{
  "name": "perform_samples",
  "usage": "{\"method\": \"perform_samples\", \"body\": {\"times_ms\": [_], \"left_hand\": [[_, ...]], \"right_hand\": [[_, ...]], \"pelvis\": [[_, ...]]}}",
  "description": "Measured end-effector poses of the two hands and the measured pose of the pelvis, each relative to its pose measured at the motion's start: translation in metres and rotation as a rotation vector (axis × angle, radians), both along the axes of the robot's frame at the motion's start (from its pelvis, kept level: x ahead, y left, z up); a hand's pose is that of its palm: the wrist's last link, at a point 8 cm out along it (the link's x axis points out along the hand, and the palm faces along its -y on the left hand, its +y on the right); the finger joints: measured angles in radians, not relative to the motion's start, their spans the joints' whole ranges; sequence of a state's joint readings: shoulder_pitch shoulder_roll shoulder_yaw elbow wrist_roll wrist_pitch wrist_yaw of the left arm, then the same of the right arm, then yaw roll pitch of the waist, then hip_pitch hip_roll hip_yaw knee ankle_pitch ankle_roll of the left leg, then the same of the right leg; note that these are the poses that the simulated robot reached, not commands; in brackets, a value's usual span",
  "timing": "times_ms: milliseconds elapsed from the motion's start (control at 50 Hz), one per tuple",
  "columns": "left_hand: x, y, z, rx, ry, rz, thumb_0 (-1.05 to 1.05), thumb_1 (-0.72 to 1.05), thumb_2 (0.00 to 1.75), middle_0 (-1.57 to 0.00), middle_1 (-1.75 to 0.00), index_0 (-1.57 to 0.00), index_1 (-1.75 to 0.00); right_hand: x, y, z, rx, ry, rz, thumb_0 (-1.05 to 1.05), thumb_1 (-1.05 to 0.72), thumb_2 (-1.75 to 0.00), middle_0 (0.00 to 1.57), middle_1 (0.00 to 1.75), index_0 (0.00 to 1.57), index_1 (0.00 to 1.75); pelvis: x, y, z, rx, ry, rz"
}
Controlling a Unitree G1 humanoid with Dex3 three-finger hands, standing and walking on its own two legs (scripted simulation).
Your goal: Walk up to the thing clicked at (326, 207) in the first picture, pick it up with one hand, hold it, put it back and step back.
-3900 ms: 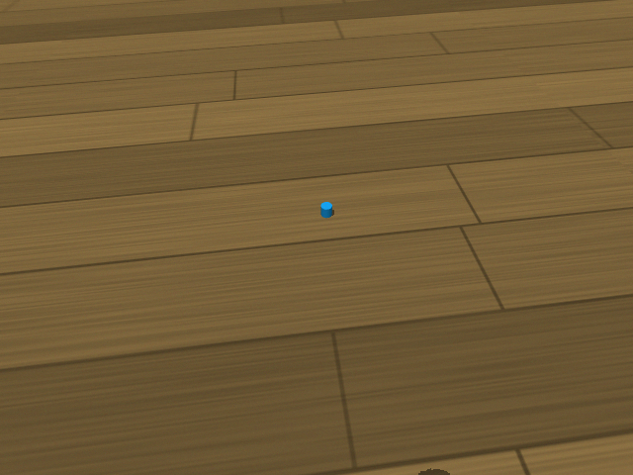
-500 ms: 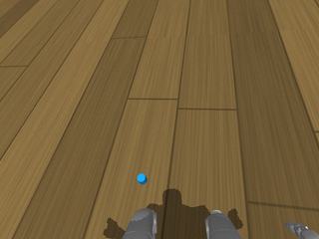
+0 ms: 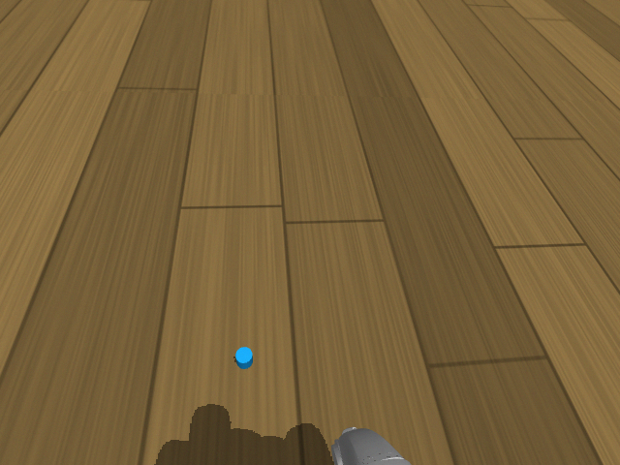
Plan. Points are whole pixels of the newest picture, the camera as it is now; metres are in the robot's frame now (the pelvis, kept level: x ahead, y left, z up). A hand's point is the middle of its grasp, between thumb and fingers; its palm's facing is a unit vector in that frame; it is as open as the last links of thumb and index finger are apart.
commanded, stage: walk up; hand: left
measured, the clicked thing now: (244, 358) +0.53 +0.14 -0.73
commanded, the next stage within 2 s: none
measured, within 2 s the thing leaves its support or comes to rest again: neither
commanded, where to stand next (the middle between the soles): +0.13 -0.07 m, yaw -4 degrees
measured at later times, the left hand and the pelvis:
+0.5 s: hand (194, 420) +0.22 +0.17 -0.14, palm faces -0.22 -0.90 -0.37, open 7.3 cm; pelvis +0.05 -0.06 -0.01, yaw -8 degrees
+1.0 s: hand (225, 435) +0.20 +0.13 -0.16, palm faces -0.08 -0.93 -0.35, open 7.4 cm; pelvis +0.10 -0.12 -0.01, yaw -5 degrees
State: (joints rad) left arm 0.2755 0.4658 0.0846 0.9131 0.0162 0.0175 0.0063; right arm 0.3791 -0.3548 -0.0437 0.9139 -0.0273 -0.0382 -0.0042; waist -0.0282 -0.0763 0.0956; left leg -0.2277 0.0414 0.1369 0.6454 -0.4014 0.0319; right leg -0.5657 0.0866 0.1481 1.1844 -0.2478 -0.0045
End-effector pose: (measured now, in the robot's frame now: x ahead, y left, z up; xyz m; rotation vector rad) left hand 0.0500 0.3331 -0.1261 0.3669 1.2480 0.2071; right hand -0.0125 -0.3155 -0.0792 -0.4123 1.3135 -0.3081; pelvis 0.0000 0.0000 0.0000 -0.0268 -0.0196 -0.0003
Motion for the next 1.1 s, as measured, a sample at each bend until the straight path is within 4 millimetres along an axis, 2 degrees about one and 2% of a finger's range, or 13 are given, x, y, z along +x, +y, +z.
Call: {"method": "perform_samples", "body": {"times_ms": [120,220,280,360,460,500,600,660,740,820,1000,1100], "left_hand": [[0.033,-0.019,-0.009,-0.096,0.027,-0.075,0.0,0.91,0.9,-0.2,-0.3,-0.2,-0.3],[0.074,-0.04,-0.007,-0.13,-0.017,-0.12,0.0,0.91,0.9,-0.2,-0.3,-0.2,-0.3],[0.098,-0.054,-0.001,-0.129,-0.045,-0.146,0.0,0.91,0.9,-0.2,-0.3,-0.2,-0.3],[0.128,-0.076,0.008,-0.105,-0.069,-0.192,0.0,0.91,0.9,-0.2,-0.3,-0.2,-0.3],[0.163,-0.107,0.018,-0.045,-0.092,-0.238,0.0,0.91,0.9,-0.2,-0.3,-0.2,-0.3],[0.172,-0.119,0.024,-0.03,-0.124,-0.245,0.0,0.91,0.9,-0.2,-0.3,-0.2,-0.3],[0.172,-0.137,0.047,-0.003,-0.158,-0.203,0.0,0.91,0.9,-0.2,-0.3,-0.2,-0.3],[0.168,-0.144,0.053,0.012,-0.151,-0.174,0.0,0.9,0.9,-0.2,-0.3,-0.2,-0.3],[0.162,-0.152,0.051,0.017,-0.137,-0.145,0.0,0.9,0.9,-0.2,-0.3,-0.2,-0.3],[0.157,-0.159,0.039,0.004,-0.116,-0.114,0.0,0.9,0.9,-0.2,-0.3,-0.2,-0.3],[0.149,-0.163,0.001,-0.04,-0.073,-0.064,0.0,0.9,0.9,-0.2,-0.3,-0.21,-0.3],[0.147,-0.159,0.001,-0.047,-0.073,-0.062,0.0,0.9,0.9,-0.2,-0.3,-0.21,-0.3]], "right_hand": [[-0.025,-0.005,0.026,-0.087,-0.002,-0.084,0.01,-0.9,-0.89,0.2,0.3,0.21,0.3],[-0.033,-0.006,0.028,-0.082,-0.012,-0.128,0.01,-0.9,-0.89,0.2,0.3,0.2,0.3],[-0.03,-0.007,0.019,-0.05,-0.018,-0.143,0.01,-0.9,-0.89,0.2,0.3,0.2,0.3],[-0.017,-0.014,-0.001,0.013,-0.026,-0.153,0.01,-0.9,-0.89,0.2,0.3,0.2,0.3],[0.011,-0.038,-0.039,0.088,-0.043,-0.154,0.01,-0.9,-0.89,0.2,0.3,0.21,0.3],[0.026,-0.046,-0.047,0.118,-0.052,-0.148,0.01,-0.9,-0.89,0.2,0.3,0.21,0.3],[0.069,-0.067,-0.041,0.158,-0.107,-0.104,0.01,-0.91,-0.89,0.2,0.3,0.2,0.3],[0.09,-0.084,-0.036,0.148,-0.134,-0.076,0.01,-0.91,-0.89,0.2,0.3,0.2,0.3],[0.106,-0.103,-0.036,0.116,-0.118,-0.064,0.01,-0.91,-0.89,0.2,0.3,0.2,0.3],[0.113,-0.115,-0.035,0.086,-0.071,-0.058,0.01,-0.91,-0.89,0.2,0.3,0.2,0.3],[0.137,-0.118,-0.033,0.053,-0.053,-0.028,0.01,-0.91,-0.89,0.2,0.3,0.2,0.3],[0.156,-0.107,-0.031,0.073,-0.107,-0.002,0.01,-0.91,-0.89,0.2,0.3,0.2,0.3]], "pelvis": [[0.008,0.008,0.008,0.005,-0.016,-0.05],[0.018,0.001,0.011,0.014,-0.033,-0.084],[0.024,-0.007,0.011,0.022,-0.038,-0.101],[0.032,-0.022,0.007,0.039,-0.037,-0.124],[0.045,-0.049,-0.005,0.038,-0.031,-0.146],[0.048,-0.061,-0.006,0.028,-0.035,-0.14],[0.063,-0.085,0.008,0.075,-0.037,-0.174],[0.074,-0.096,0.012,0.071,-0.031,-0.17],[0.084,-0.106,0.012,0.053,-0.03,-0.159],[0.09,-0.114,0.008,0.036,-0.028,-0.14],[0.097,-0.117,-0.006,0.026,-0.014,-0.091],[0.089,-0.108,-0.003,0.036,-0.019,-0.092]]}}
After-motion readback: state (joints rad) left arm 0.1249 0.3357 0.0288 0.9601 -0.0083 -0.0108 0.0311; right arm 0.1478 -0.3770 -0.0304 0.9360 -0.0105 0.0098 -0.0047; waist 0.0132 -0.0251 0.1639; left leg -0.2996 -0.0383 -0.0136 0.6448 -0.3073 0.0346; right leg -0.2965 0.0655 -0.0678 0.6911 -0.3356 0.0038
